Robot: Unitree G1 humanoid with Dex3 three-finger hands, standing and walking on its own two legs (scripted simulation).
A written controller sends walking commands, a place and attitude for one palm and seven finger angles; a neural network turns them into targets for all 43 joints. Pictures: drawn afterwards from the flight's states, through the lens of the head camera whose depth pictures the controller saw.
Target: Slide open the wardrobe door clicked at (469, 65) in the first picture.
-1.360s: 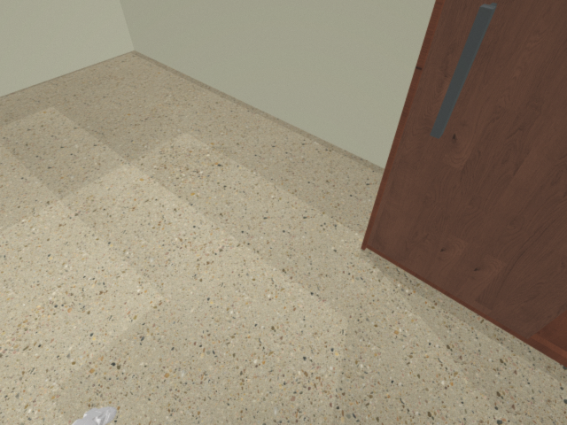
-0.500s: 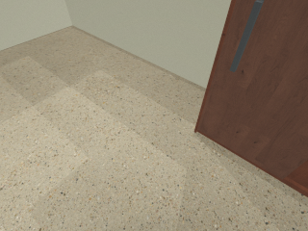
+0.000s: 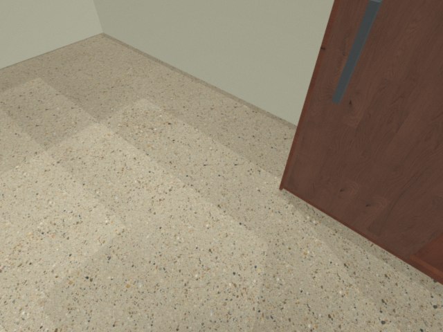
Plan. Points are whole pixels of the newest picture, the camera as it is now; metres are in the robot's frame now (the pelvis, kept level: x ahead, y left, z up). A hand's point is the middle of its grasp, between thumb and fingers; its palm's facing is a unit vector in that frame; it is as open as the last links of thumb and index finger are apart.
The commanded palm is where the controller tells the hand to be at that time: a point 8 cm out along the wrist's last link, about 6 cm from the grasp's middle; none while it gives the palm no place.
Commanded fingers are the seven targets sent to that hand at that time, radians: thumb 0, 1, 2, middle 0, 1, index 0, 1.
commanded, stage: look at it before walking up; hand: left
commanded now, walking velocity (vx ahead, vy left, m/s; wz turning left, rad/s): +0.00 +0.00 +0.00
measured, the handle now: (355, 55) +0.90 -0.37 +0.08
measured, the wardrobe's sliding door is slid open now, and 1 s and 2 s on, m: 0.00 0.00 0.00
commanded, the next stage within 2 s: walk to a spot facing it in 0.08 s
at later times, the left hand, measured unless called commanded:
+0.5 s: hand out of the picture +0.05 +0.21 -0.19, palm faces +0.01 -0.98 -0.19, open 7.4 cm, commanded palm none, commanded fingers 0.00 0.90 0.90 -0.20 -0.30 -0.20 -0.30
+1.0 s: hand (163, 266) +0.30 +0.16 -0.19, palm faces -0.16 -0.96 -0.24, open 7.4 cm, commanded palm none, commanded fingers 0.00 0.90 0.90 -0.20 -0.30 -0.20 -0.30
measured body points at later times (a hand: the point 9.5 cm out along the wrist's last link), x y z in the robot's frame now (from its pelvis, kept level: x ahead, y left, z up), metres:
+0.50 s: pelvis +0.06 +0.02 -0.01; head +0.05 +0.03 +0.44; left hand +0.05 +0.26 -0.18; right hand +0.06 -0.24 -0.16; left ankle +0.00 +0.13 -0.74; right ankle +0.00 -0.12 -0.74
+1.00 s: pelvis +0.17 -0.01 -0.03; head +0.21 -0.02 +0.42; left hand +0.31 +0.21 -0.17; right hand +0.11 -0.25 -0.18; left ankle +0.11 +0.12 -0.67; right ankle +0.24 -0.10 -0.75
